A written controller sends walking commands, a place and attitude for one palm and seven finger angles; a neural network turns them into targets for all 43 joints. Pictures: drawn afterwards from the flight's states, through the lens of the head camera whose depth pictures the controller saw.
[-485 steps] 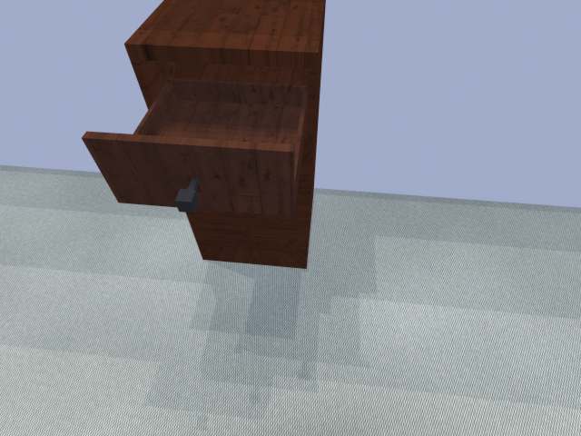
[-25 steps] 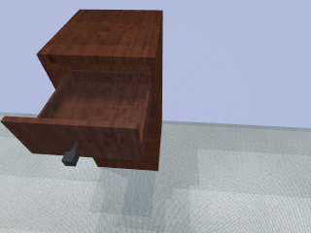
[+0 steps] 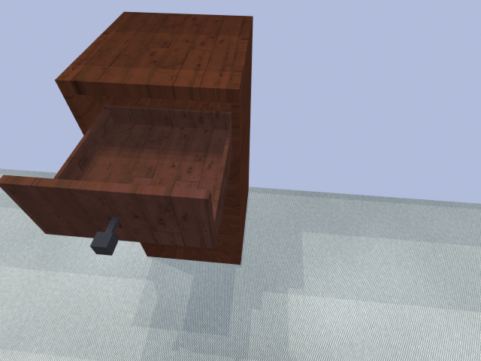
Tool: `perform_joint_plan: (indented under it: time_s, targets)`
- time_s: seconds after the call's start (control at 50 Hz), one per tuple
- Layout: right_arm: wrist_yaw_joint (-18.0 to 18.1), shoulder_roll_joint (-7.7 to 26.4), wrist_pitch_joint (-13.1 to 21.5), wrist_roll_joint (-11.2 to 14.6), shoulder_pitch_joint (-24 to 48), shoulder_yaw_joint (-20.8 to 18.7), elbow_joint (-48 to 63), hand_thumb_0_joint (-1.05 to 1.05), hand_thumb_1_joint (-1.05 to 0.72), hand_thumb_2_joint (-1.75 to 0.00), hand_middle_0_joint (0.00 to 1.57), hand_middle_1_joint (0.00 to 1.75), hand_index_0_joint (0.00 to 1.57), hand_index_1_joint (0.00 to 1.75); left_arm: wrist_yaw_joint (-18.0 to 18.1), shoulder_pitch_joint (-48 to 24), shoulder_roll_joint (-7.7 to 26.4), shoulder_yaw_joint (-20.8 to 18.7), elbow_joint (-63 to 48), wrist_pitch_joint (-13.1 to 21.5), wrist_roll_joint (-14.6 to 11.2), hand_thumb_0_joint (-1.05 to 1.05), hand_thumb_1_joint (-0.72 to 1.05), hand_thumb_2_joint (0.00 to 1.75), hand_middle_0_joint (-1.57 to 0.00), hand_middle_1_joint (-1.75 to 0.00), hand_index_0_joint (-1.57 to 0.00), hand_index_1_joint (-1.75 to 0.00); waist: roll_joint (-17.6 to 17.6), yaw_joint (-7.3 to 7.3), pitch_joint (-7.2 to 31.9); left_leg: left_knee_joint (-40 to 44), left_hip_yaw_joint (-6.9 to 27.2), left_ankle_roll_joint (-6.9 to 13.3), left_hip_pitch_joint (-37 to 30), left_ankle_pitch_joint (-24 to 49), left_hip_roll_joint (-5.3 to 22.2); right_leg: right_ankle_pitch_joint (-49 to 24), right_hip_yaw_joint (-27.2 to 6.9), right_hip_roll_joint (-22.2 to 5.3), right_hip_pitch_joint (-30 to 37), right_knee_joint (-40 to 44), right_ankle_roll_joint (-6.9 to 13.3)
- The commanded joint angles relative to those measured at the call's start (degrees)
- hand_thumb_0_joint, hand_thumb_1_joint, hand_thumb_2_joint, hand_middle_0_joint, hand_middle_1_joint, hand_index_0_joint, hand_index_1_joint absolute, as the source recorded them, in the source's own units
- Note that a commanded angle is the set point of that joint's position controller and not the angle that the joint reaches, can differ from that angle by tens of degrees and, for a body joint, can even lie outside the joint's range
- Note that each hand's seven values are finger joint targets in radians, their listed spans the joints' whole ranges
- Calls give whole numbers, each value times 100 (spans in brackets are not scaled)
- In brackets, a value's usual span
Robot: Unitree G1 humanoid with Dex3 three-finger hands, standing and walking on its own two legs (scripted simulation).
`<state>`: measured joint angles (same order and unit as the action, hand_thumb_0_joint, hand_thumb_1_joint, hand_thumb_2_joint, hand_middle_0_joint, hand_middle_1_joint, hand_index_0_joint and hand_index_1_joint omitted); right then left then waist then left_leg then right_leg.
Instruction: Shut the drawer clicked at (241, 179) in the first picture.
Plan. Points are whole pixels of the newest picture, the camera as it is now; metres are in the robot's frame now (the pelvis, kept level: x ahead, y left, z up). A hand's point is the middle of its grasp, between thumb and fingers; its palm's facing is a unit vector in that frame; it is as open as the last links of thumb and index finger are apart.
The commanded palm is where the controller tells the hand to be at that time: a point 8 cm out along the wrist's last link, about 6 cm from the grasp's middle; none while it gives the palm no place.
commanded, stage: look again from close up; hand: left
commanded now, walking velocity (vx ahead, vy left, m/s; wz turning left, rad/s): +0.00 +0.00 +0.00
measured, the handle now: (108, 235) +0.33 +0.28 -0.01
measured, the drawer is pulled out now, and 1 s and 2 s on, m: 0.29 0.29 0.29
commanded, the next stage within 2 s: shuffle to correct the standing spot in 0.34 s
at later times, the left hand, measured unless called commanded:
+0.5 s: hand out of the picture -0.02 +0.16 -0.18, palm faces +0.05 -0.99 -0.16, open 7.4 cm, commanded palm none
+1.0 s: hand out of the picture +0.04 +0.22 -0.19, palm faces +0.07 -0.97 -0.22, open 7.3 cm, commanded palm none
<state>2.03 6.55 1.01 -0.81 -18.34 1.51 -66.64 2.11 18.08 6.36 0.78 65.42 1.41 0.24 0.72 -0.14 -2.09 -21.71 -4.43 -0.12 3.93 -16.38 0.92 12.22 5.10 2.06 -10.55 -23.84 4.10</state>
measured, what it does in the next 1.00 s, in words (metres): shifts its weight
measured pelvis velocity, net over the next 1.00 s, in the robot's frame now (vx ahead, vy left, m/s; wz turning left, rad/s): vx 0.03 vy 0.05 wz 0.00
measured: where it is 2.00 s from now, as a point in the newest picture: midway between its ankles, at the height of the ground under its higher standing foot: outside the picture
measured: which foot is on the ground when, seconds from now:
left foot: down 0.00-1.00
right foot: down 0.00-1.00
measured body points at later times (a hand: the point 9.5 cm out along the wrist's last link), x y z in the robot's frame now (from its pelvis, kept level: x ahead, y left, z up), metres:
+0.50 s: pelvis +0.00 +0.01 +0.00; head +0.01 +0.00 +0.45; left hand -0.02 +0.21 -0.16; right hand -0.04 -0.19 -0.17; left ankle -0.05 +0.12 -0.74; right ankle +0.01 -0.07 -0.74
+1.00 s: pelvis +0.03 +0.05 -0.01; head +0.06 +0.04 +0.44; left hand +0.04 +0.27 -0.17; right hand -0.01 -0.16 -0.17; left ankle -0.05 +0.12 -0.74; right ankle +0.03 -0.06 -0.74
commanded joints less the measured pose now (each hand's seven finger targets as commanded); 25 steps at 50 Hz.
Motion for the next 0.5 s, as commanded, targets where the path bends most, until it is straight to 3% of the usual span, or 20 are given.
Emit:
perform_joint_plan:
  time_s: [0.0, 0.1, 0.22, 0.42, 0.48]
  targets:
    - [22, 355, 60, 20, -650, -75, 14, 0, -90, -90, 20, 30, 20, 30, 30, 422, 506, -68, -157, 89, 8, 0, 90, 90, -20, -30, -20, -30, -162, 44, -361, 370, 438, 141, 567, 575, 467, -846, -1010, -848, 120, 539, -58]
    - [25, 339, 61, 17, -651, -72, 8, 0, -90, -90, 20, 30, 20, 30, 25, 441, 482, -72, -158, 75, 10, 0, 90, 90, -20, -30, -20, -30, -60, 16, -486, 410, 451, 142, 652, 490, 466, -576, -987, -839, 53, 578, -58]
    - [32, 336, 90, 20, -700, -74, 15, 0, -90, -90, 20, 30, 20, 30, 23, 465, 467, -79, -159, 81, 8, 0, 90, 90, -20, -30, -20, -30, -69, 17, -318, 421, 475, 159, 604, 642, 506, -779, -946, -827, 160, 474, -51]
    - [46, 316, 106, 20, -697, -73, 11, 0, -90, -90, 20, 30, 20, 30, 18, 487, 422, -82, -148, 64, 10, 0, 90, 90, -20, -30, -20, -30, -52, -7, -383, 452, 517, 180, 650, 713, 522, -783, -914, -810, 118, 393, -51]
    - [29, 352, 59, 6, -777, -94, 21, 0, -90, -90, 20, 30, 20, 30, 27, 482, 498, -126, -200, 70, 32, 0, 90, 90, -20, -30, -20, -30, -143, -23, -327, 358, 439, 170, 716, 373, 424, -405, -1025, -909, 189, 451, 19]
